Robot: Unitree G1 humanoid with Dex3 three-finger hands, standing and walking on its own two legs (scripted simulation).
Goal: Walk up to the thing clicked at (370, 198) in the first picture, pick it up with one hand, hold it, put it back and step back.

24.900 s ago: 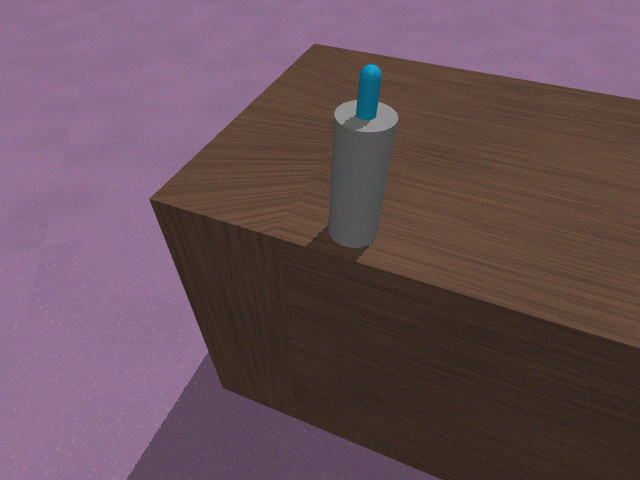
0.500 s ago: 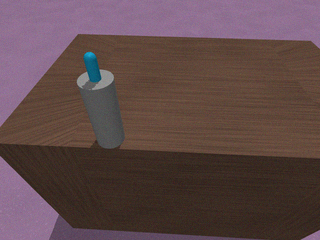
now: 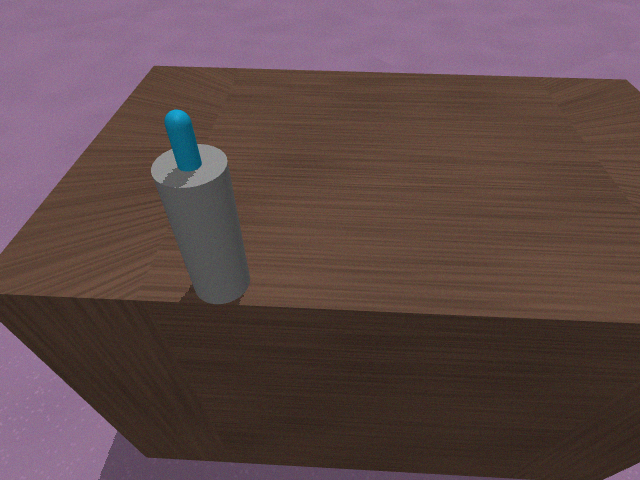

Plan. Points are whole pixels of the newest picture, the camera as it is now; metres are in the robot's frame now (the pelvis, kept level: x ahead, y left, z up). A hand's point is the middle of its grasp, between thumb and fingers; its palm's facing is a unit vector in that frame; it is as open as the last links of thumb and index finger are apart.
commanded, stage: home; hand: left
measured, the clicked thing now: (203, 213) +0.41 +0.16 +0.15
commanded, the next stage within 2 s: stand in 0.38 s
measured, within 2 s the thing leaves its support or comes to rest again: neither
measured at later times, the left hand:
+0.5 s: hand out of the picture +0.07 +0.25 -0.16, palm faces -0.03 -0.94 -0.35, open 17.4 cm
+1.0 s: hand out of the picture +0.07 +0.25 -0.15, palm faces -0.03 -0.94 -0.35, open 8.3 cm
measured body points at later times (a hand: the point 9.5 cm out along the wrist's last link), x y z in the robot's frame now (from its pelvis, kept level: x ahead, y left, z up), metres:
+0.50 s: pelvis +0.00 +0.00 +0.00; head +0.01 +0.00 +0.45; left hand +0.07 +0.30 -0.13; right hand +0.07 -0.30 -0.13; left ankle +0.00 +0.14 -0.75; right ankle +0.00 -0.14 -0.75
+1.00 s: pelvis +0.00 +0.00 +0.00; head +0.00 -0.01 +0.45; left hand +0.07 +0.30 -0.13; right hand +0.07 -0.31 -0.13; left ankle +0.00 +0.14 -0.75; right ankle +0.00 -0.14 -0.75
